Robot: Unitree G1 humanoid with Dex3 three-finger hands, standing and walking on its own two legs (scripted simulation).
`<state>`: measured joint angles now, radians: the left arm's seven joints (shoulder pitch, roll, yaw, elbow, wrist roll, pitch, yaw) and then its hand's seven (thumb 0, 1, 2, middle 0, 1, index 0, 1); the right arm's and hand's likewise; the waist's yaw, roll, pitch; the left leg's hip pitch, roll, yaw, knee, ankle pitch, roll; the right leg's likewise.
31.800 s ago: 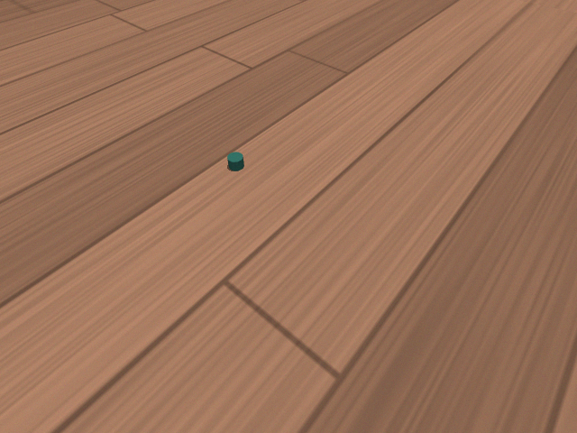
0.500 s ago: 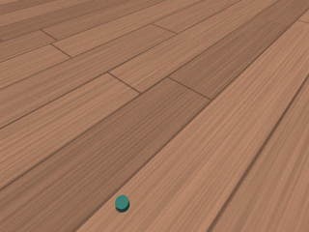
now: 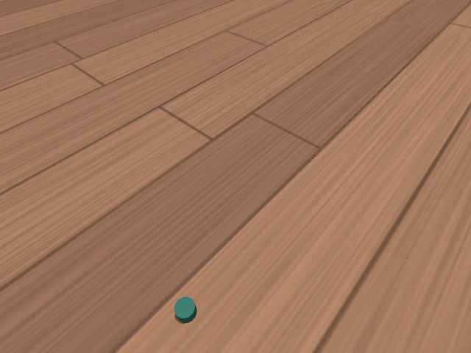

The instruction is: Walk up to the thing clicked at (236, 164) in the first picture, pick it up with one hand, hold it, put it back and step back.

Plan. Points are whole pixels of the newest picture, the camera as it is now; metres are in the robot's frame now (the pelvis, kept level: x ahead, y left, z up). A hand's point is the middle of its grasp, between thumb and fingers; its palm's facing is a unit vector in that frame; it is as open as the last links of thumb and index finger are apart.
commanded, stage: stand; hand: left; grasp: from above
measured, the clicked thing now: (185, 309) +0.43 +0.22 -0.75
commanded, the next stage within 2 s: step back in 0.82 s
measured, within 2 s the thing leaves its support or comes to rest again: neither
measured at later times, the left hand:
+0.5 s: hand out of the picture +0.08 +0.25 -0.16, palm faces +0.00 -0.94 -0.34, open 7.4 cm
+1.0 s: hand out of the picture +0.09 +0.26 -0.16, palm faces -0.03 -0.92 -0.38, open 7.4 cm
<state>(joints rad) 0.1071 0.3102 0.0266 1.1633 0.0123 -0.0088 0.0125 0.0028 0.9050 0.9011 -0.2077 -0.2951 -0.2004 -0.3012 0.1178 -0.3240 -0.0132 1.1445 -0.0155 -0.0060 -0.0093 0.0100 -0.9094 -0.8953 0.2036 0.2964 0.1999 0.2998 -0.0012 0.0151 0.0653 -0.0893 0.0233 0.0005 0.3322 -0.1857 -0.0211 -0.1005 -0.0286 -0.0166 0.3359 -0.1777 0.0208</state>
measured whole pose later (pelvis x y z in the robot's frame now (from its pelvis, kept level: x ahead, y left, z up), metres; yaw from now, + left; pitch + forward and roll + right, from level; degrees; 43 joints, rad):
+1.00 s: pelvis -0.02 +0.00 -0.01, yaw -1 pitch -1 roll +0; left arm 0.07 0.38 0.04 1.02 -0.01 0.01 0.01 0.00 0.90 0.90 -0.21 -0.30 -0.20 -0.30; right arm 0.06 -0.37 -0.04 1.04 0.01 0.03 0.01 0.01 -0.91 -0.90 0.20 0.30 0.20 0.30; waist -0.02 0.00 0.14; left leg -0.24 0.03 0.01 0.51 -0.25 -0.01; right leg -0.26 -0.02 0.00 0.51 -0.23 0.01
